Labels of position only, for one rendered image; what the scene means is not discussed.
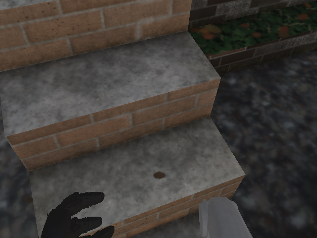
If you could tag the right robot thigh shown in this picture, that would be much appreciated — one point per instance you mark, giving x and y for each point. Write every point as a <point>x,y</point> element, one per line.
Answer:
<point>220,218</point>

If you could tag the robot left hand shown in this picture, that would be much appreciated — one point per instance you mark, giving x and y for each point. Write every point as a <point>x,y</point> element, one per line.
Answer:
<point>60,225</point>

